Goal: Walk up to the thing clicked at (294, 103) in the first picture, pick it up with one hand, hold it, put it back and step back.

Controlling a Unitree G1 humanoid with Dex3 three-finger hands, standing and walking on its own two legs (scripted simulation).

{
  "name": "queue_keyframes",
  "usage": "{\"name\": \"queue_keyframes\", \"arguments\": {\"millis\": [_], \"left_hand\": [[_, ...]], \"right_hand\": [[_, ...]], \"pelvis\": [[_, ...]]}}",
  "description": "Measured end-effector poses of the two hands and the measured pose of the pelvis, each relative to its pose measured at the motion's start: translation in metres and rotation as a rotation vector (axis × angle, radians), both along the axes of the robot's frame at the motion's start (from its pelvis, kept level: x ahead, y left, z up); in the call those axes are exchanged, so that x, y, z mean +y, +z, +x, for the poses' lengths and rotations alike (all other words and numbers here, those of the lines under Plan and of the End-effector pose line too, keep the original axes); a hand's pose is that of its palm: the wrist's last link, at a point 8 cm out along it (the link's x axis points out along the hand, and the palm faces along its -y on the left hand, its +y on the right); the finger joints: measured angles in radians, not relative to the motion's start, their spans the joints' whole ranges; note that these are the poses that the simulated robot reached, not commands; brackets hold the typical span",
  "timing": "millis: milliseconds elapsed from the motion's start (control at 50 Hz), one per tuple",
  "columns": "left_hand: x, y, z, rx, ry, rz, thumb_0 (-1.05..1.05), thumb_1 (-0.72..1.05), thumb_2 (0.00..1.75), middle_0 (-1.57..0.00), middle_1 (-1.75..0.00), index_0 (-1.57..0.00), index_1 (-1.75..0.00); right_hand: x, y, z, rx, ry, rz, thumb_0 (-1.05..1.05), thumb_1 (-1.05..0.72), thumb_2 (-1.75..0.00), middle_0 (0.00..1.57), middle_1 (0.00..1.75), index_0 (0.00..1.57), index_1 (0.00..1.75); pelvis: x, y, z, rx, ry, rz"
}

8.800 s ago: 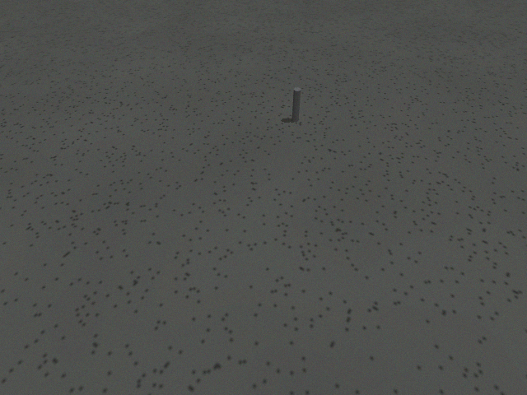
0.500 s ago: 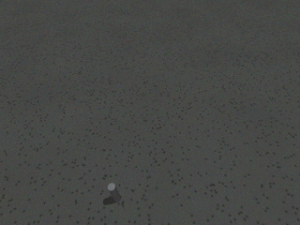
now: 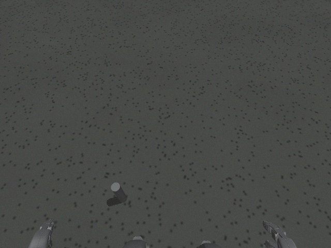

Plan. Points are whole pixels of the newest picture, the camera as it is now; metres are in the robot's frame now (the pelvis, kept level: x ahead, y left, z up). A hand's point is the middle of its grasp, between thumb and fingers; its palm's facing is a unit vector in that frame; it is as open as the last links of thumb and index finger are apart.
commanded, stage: go down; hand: left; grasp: from the side
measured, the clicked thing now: (119, 193) +0.41 +0.26 -0.62
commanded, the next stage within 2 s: none
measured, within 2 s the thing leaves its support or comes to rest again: neither
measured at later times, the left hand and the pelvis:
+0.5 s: hand out of the picture +0.15 +0.29 -0.15, palm faces +0.14 -0.94 -0.31, open 17.6 cm; pelvis +0.00 +0.00 -0.04, yaw +0 degrees
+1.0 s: hand (54, 221) +0.22 +0.36 -0.22, palm faces +0.24 -0.94 -0.23, open 17.6 cm; pelvis -0.04 +0.00 -0.15, yaw -1 degrees
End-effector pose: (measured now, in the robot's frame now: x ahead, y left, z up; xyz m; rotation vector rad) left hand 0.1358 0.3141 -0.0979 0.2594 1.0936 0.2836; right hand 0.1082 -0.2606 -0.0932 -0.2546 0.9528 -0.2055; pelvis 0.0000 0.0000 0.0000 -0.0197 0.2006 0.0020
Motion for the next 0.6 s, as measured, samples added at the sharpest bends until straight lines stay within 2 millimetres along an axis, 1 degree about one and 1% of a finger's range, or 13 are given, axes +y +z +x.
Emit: {"name": "queue_keyframes", "arguments": {"millis": [120, 220, 300, 420, 600], "left_hand": [[0.002, -0.005, 0.000, -0.015, 0.004, -0.002, 0.00, -0.51, 0.02, -0.10, -0.04, -0.09, -0.05], [0.004, -0.006, 0.000, -0.019, 0.016, -0.001, -0.01, -0.56, 0.01, -0.11, -0.03, -0.10, -0.04], [0.008, -0.009, -0.001, -0.020, 0.027, -0.006, -0.01, -0.58, 0.01, -0.11, -0.03, -0.10, -0.04], [0.016, -0.017, -0.003, -0.041, 0.031, -0.015, -0.01, -0.59, 0.00, -0.11, -0.02, -0.10, -0.03], [0.025, -0.029, -0.008, -0.101, 0.022, -0.027, -0.01, -0.59, 0.00, -0.11, -0.01, -0.10, -0.02]], "right_hand": [[0.005, -0.003, 0.026, -0.080, 0.027, -0.021, 0.01, -0.88, -0.89, 0.20, 0.30, 0.20, 0.30], [0.010, -0.003, 0.044, -0.138, 0.047, -0.033, 0.01, -0.87, -0.89, 0.20, 0.30, 0.20, 0.30], [0.014, -0.005, 0.053, -0.168, 0.061, -0.042, 0.01, -0.87, -0.89, 0.20, 0.30, 0.21, 0.30], [0.014, -0.014, 0.056, -0.178, 0.077, -0.051, 0.01, -0.88, -0.89, 0.20, 0.30, 0.21, 0.30], [0.013, -0.034, 0.046, -0.152, 0.091, -0.055, 0.01, -0.91, -0.90, 0.20, 0.30, 0.21, 0.30]], "pelvis": [[0.001, -0.012, 0.003, 0.025, 0.004, -0.008], [0.001, -0.019, 0.006, 0.042, 0.010, -0.015], [0.000, -0.025, 0.007, 0.060, 0.014, -0.020], [-0.001, -0.036, 0.005, 0.090, 0.015, -0.025], [0.000, -0.054, -0.005, 0.129, 0.011, -0.031]]}}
